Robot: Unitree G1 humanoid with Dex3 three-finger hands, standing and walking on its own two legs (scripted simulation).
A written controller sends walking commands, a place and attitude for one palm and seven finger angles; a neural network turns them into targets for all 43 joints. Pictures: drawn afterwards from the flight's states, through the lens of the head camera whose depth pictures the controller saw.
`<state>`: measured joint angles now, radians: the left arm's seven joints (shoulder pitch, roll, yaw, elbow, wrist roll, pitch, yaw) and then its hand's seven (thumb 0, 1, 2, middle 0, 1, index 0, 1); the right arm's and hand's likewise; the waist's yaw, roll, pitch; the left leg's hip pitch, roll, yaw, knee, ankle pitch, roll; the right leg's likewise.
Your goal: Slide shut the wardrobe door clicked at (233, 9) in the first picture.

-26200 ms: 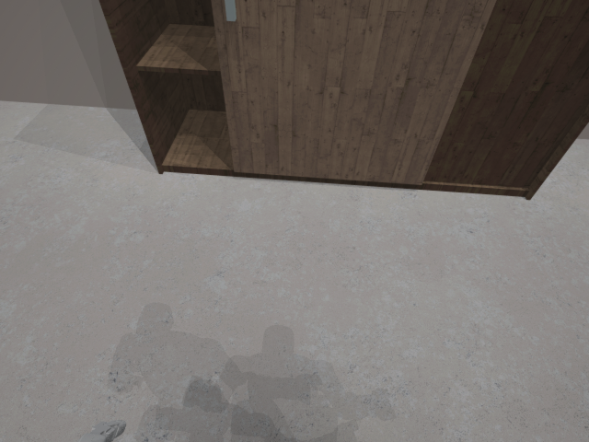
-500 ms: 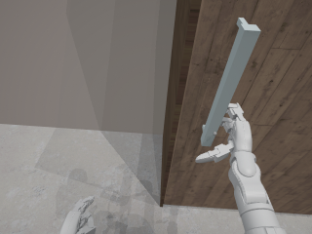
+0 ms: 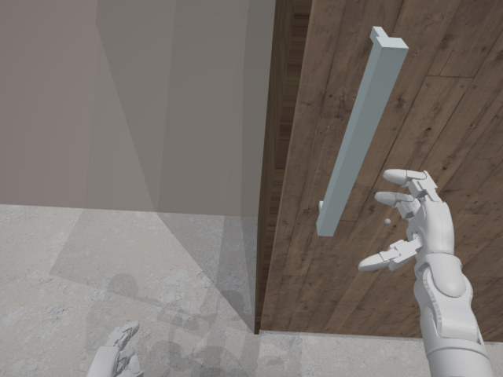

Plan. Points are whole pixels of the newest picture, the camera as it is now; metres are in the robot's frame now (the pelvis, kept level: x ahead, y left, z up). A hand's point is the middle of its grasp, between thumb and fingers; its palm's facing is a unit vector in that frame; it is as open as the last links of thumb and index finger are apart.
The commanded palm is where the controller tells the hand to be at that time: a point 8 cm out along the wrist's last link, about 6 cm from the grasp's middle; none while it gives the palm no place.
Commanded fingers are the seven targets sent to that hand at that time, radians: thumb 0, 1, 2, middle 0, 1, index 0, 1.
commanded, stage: slip the hand off the handle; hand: right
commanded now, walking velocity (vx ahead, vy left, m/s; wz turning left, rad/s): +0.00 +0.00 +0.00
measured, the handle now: (345, 151) +0.40 -0.11 +0.19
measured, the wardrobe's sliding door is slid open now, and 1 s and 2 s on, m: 0.00 0.00 0.00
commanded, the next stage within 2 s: draw the hand back to the body in 0.62 s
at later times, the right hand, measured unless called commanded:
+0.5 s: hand (389, 271) +0.25 -0.17 +0.10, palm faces +0.08 +0.99 -0.10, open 14.7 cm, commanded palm +0.22 -0.22 +0.11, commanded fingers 0.00 0.55 -0.20 0.25 1.15 0.25 1.15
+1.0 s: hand (417, 287) +0.22 -0.19 +0.12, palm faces +0.08 +1.00 -0.05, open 14.7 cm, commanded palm +0.18 -0.24 +0.13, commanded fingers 0.00 0.55 -0.20 0.25 1.15 0.25 1.15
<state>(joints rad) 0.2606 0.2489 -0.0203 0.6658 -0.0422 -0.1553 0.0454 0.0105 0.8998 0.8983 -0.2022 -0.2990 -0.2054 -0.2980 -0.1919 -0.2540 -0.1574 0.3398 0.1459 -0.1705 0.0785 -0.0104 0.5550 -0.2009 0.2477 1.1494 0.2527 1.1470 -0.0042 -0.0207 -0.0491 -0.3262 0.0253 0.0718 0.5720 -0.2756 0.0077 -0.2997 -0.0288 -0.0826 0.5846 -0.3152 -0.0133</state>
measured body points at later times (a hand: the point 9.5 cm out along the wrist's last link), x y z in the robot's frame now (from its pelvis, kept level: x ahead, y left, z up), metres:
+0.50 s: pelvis +0.00 +0.00 +0.00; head -0.02 +0.02 +0.45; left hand +0.19 +0.22 -0.07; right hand +0.24 -0.22 +0.11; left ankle +0.01 +0.11 -0.73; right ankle -0.01 -0.11 -0.73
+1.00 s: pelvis +0.00 +0.02 +0.00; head -0.02 +0.04 +0.45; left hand +0.19 +0.23 -0.07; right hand +0.21 -0.24 +0.13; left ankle +0.01 +0.11 -0.73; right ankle -0.01 -0.11 -0.73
